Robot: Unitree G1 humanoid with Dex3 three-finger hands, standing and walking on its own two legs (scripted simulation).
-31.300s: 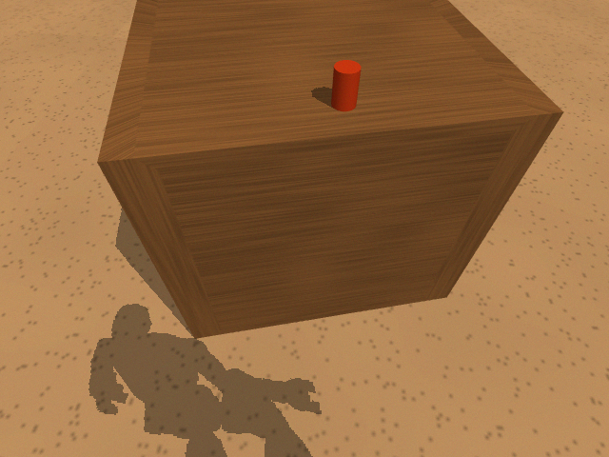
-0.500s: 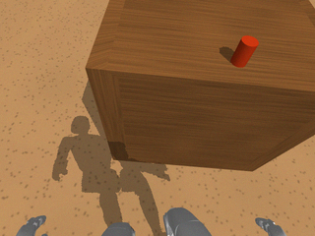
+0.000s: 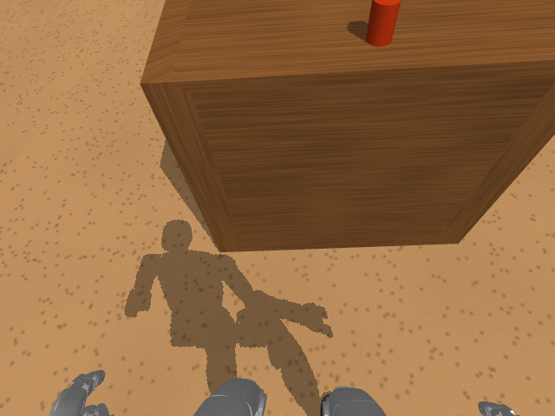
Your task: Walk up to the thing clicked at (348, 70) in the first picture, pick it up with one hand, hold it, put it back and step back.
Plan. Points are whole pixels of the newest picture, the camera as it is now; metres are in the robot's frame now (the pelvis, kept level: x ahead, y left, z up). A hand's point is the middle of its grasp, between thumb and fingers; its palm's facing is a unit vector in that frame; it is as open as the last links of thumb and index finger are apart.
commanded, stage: step back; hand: right
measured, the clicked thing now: (382, 19) +0.78 -0.20 +0.07
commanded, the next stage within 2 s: stand in 1.80 s
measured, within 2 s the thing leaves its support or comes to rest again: neither
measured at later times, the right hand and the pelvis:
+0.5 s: hand out of the picture -0.03 -0.27 -0.15, palm faces -0.04 +0.91 -0.41, open 7.4 cm; pelvis -0.18 +0.00 -0.02, yaw -2 degrees
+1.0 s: hand out of the picture -0.24 -0.25 -0.15, palm faces -0.07 +0.92 -0.38, open 7.4 cm; pelvis -0.32 +0.00 +0.00, yaw +1 degrees
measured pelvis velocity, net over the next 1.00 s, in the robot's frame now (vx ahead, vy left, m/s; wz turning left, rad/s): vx -0.32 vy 0.00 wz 0.02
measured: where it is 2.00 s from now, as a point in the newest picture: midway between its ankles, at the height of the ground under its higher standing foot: outside the picture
